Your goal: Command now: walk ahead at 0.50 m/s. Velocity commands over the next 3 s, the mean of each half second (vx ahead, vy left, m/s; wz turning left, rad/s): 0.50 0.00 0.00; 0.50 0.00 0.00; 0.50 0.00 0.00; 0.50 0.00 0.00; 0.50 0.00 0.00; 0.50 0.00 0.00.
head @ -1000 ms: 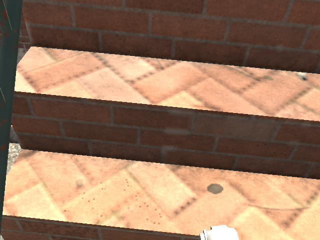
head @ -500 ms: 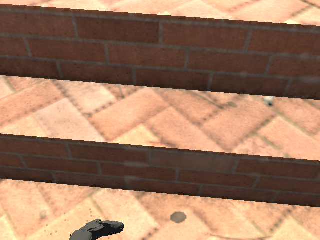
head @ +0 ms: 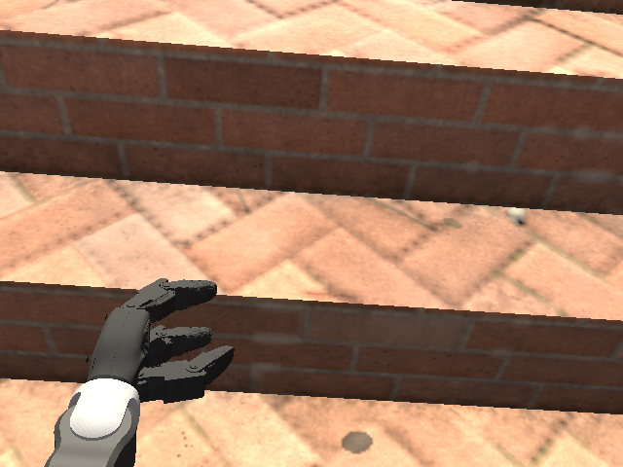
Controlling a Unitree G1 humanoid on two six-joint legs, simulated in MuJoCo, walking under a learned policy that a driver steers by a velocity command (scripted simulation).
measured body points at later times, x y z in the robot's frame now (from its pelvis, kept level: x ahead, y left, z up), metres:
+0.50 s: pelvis +0.02 -0.02 +0.05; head +0.00 +0.01 +0.49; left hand +0.20 +0.18 -0.08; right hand +0.11 -0.28 -0.05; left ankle +0.01 +0.12 -0.41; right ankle +0.06 -0.14 -0.58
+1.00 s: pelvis +0.00 +0.07 -0.06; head +0.09 +0.07 +0.38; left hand +0.37 +0.00 -0.01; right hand -0.25 -0.04 -0.15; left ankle -0.07 +0.15 -0.82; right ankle +0.00 -0.03 -0.58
